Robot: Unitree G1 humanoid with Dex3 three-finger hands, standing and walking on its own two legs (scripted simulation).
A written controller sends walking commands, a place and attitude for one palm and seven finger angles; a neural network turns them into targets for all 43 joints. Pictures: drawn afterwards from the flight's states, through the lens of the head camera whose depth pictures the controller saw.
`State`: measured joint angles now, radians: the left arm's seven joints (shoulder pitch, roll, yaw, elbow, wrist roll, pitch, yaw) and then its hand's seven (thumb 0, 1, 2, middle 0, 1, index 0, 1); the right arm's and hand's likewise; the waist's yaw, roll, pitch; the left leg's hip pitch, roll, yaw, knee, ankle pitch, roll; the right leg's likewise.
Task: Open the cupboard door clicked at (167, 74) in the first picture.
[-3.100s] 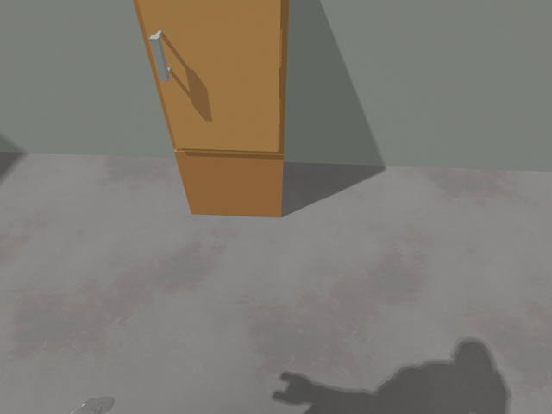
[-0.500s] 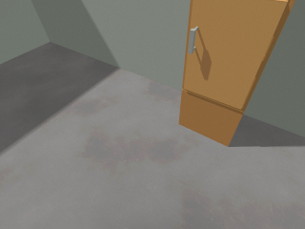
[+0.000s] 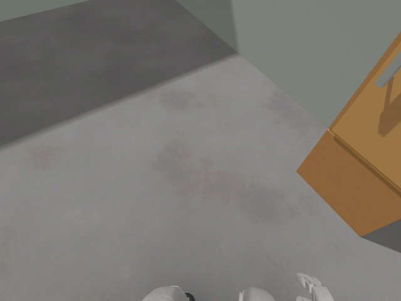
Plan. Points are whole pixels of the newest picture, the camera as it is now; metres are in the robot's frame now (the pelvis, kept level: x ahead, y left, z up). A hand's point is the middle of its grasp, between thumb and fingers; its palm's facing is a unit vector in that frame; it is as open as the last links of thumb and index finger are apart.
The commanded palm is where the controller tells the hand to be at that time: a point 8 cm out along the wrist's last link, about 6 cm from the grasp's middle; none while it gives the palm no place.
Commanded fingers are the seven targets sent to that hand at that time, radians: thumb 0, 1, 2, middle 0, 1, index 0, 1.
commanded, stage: turn to face it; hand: left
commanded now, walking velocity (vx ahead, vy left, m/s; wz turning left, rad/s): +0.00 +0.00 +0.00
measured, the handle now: (398, 64) +0.76 -0.49 +0.04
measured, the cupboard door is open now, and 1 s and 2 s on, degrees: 0 0 0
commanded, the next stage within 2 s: take the last steps up to it in 1.60 s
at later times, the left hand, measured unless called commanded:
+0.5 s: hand (157, 290) +0.14 +0.11 -0.15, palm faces -0.10 -0.97 -0.23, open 7.3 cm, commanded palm none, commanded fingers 0.00 0.90 0.90 -0.20 -0.30 -0.20 -0.30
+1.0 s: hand (135, 259) +0.20 +0.18 -0.16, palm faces -0.32 -0.92 -0.23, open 7.4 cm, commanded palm none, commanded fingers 0.00 0.90 0.90 -0.20 -0.30 -0.20 -0.30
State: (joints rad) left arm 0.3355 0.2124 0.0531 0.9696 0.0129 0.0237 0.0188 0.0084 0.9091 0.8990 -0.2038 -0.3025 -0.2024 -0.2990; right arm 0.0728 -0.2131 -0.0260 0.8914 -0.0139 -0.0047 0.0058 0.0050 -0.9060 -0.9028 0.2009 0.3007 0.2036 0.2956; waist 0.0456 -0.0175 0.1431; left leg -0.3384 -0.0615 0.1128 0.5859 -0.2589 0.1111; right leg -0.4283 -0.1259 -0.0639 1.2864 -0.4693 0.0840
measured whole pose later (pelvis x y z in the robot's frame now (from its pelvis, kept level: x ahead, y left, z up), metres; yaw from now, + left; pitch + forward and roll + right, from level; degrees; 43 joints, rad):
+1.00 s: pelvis +0.06 +0.00 +0.01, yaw -25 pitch -1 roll -1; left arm 0.23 0.28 0.10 0.94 0.03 0.08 -0.01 0.00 0.91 0.90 -0.20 -0.30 -0.20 -0.30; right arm 0.12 -0.18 -0.03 0.89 -0.02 0.02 -0.03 0.01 -0.90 -0.90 0.20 0.30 0.20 0.30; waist 0.04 -0.06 0.04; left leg -0.23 0.02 0.06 0.53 -0.29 0.02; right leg -0.44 0.09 0.11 0.84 -0.42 0.03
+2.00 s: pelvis +0.04 -0.04 +0.01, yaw -48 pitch -1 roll -1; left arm 0.35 0.19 0.05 1.05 0.02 0.00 0.00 0.00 0.91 0.90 -0.20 -0.30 -0.20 -0.30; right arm 0.24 -0.18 -0.04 1.01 -0.03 -0.01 0.00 0.01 -0.91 -0.90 0.20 0.30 0.20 0.30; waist 0.04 -0.01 -0.02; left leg -0.21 0.04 0.08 0.51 -0.30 -0.02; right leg -0.17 0.04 0.00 0.47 -0.28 -0.03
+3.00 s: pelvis +0.22 -0.22 +0.00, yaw -49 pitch -2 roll -1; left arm 0.25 0.18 0.04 1.05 0.02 0.03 0.04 0.00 0.92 0.90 -0.20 -0.30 -0.20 -0.30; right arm 0.14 -0.14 -0.03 1.01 -0.02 0.01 -0.03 0.01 -0.92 -0.90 0.20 0.30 0.20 0.30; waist 0.04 -0.04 0.09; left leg -0.33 0.06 0.10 0.57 -0.21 0.02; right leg -0.30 -0.04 -0.08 0.81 -0.51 0.01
